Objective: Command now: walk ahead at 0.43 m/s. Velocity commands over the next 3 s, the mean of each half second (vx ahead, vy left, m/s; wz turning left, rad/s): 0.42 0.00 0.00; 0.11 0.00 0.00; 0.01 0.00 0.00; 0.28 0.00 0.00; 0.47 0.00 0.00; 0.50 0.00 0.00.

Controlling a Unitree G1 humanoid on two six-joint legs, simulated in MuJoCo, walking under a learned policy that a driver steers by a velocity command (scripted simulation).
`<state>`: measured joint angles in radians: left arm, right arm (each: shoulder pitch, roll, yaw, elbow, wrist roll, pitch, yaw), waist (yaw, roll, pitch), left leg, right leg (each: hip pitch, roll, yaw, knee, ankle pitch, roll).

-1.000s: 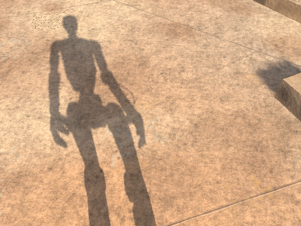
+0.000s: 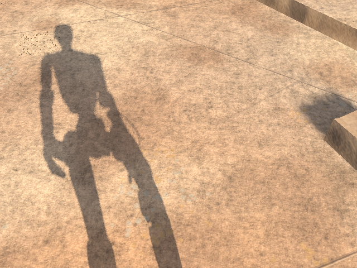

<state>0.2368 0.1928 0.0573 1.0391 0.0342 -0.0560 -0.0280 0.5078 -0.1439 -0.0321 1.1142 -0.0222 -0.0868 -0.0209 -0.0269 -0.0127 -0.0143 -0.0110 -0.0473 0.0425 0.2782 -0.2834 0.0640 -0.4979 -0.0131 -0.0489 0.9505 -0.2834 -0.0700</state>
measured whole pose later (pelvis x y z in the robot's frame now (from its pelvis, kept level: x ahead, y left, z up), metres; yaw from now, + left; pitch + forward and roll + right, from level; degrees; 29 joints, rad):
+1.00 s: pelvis +0.38 -0.03 -0.01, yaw -2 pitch -2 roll +1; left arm 0.27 0.14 0.00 1.11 0.02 0.01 0.04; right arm 0.26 -0.14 -0.01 1.08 -0.01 -0.02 -0.03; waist 0.00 -0.02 0.04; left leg -0.28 -0.05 0.11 0.44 -0.13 0.08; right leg -0.20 -0.03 0.00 0.53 -0.30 -0.01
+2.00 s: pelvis +0.54 +0.00 +0.00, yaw -1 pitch +0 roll +0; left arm 0.31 0.19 0.05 1.04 0.03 -0.07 -0.02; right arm 0.40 -0.16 -0.05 1.07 -0.02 -0.08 0.00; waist -0.01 -0.03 0.02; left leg -0.11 -0.05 0.10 0.36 -0.26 0.08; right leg -0.44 -0.05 -0.04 1.08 -0.27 -0.09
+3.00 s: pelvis +1.12 +0.01 -0.01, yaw -1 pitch +0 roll +0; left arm 0.36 0.19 0.05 1.03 0.01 -0.08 0.00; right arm 0.17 -0.20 -0.06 0.96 -0.02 -0.08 0.01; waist 0.02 -0.02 0.07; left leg -0.31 -0.05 0.12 0.48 -0.17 0.10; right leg -0.32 -0.01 -0.01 1.17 -0.33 -0.09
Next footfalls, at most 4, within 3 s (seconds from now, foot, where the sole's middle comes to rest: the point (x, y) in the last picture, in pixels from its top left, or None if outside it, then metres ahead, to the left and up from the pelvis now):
0.24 right None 0.30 -0.11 -0.78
0.70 left None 0.49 0.05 -0.78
0.98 right None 0.40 -0.15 -0.78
2.32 right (198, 185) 0.90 -0.09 -0.78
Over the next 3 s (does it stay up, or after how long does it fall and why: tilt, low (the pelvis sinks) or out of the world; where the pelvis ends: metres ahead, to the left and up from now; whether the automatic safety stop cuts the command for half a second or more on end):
stays up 1.12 0.01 -0.01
